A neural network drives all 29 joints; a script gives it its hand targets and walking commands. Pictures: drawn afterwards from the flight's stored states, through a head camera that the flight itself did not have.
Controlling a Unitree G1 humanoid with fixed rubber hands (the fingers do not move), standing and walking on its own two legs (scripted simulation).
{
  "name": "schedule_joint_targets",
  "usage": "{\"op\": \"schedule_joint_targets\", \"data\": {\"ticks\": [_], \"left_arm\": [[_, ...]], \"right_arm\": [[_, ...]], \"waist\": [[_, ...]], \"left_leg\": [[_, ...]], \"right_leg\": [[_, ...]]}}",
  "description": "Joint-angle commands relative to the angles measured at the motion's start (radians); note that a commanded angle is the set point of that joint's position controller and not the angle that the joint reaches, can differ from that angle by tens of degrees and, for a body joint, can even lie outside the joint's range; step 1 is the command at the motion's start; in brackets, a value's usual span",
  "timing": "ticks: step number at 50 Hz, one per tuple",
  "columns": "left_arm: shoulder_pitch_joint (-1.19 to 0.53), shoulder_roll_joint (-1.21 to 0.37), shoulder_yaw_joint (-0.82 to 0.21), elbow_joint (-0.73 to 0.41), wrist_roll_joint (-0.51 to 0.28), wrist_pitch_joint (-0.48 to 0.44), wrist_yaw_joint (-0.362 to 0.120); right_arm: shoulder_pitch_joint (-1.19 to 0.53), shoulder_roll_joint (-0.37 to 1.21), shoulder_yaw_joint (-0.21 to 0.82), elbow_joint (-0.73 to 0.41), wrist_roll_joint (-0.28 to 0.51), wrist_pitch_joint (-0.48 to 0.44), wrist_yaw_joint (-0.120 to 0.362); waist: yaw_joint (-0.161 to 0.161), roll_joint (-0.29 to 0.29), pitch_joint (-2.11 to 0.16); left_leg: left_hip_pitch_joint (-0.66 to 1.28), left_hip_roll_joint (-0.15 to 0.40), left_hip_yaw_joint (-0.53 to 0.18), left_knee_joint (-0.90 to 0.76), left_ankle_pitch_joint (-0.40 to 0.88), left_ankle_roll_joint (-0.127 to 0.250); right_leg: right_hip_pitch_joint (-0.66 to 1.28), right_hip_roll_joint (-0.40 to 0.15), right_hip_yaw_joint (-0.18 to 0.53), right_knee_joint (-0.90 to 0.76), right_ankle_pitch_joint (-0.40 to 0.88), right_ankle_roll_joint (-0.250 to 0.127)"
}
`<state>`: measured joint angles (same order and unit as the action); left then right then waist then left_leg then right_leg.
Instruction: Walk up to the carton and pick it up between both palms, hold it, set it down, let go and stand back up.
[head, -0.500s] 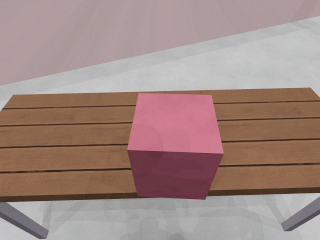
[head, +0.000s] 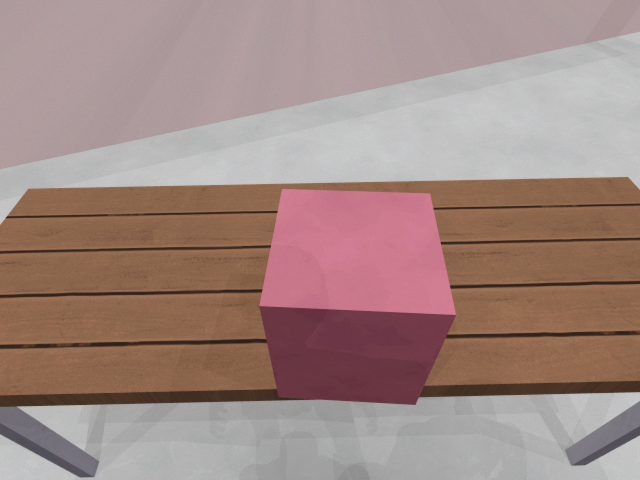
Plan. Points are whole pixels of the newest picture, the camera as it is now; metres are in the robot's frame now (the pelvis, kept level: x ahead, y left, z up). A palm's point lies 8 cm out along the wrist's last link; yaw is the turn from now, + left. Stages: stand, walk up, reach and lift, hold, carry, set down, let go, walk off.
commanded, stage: stand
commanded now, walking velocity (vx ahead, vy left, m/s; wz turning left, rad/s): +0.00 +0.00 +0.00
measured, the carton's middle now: (350, 300) +0.38 -0.02 +0.00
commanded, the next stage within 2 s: none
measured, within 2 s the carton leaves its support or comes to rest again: neither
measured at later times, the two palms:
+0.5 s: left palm out of the picture -0.01 +0.24 -0.14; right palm out of the picture +0.00 -0.23 -0.14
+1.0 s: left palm out of the picture -0.01 +0.24 -0.14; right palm out of the picture +0.01 -0.22 -0.14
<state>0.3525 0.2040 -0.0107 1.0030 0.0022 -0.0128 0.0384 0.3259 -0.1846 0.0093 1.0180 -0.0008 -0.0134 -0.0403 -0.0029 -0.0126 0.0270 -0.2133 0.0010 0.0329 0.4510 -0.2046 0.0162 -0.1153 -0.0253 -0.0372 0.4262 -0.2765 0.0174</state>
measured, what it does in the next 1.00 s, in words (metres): stands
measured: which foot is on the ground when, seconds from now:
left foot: down 0.00-1.00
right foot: down 0.00-1.00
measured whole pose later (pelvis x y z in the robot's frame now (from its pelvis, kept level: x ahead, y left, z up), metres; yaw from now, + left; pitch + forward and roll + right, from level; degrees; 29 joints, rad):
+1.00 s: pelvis +0.01 +0.01 +0.00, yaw +0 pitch -2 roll +0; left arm 0.34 0.18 -0.01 1.06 0.00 -0.01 0.04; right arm 0.32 -0.17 0.01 1.04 0.00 -0.02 -0.05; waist 0.00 -0.02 0.03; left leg -0.20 -0.02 0.04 0.44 -0.21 0.03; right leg -0.10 -0.04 -0.03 0.42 -0.28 0.03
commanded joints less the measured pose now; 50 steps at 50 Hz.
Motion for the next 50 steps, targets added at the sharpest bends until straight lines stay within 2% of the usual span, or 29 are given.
{"op": "schedule_joint_targets", "data": {"ticks": [1,15,50], "left_arm": [[0.079,0.108,0.021,-0.019,0.0,-0.01,0.005],[0.08,0.097,0.019,0.007,0.001,-0.007,0.007],[0.077,0.084,0.014,0.044,-0.001,-0.006,0.011]], "right_arm": [[0.062,-0.116,-0.022,-0.027,0.0,-0.01,-0.005],[0.066,-0.113,-0.024,-0.018,0.001,-0.009,-0.007],[0.069,-0.094,-0.022,-0.004,0.004,-0.013,-0.01]], "waist": [[0.0,0.024,0.059],[0.0,0.017,0.071],[0.0,0.014,0.057]], "left_leg": [[0.002,0.103,-0.11,-0.103,0.086,0.002],[-0.005,0.103,-0.117,-0.114,0.062,0.005],[0.007,0.102,-0.112,-0.116,0.105,0.005]], "right_leg": [[-0.079,-0.085,0.081,-0.092,0.081,-0.023],[-0.076,-0.086,0.072,-0.091,0.069,-0.02],[-0.057,-0.092,0.061,-0.088,0.095,-0.014]]}}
